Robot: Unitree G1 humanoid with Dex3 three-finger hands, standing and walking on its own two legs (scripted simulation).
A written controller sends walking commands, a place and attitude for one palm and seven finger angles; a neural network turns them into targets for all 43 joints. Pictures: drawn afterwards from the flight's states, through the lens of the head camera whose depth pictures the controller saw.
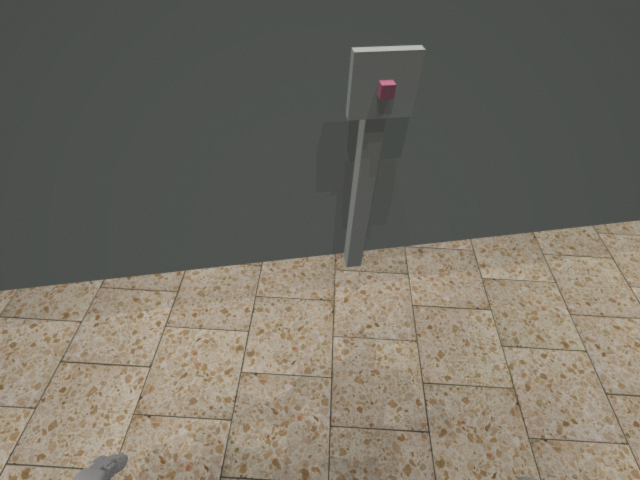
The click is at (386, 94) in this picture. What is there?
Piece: button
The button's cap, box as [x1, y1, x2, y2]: [377, 80, 395, 99]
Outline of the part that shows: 379,80 377,90 378,97 380,99 393,98 395,89 395,83 393,80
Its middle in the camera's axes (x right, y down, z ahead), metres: +0.17 -0.38 +0.99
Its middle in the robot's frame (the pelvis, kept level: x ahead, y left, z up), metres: +1.00 -0.11 +0.01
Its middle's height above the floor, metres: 0.78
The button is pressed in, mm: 0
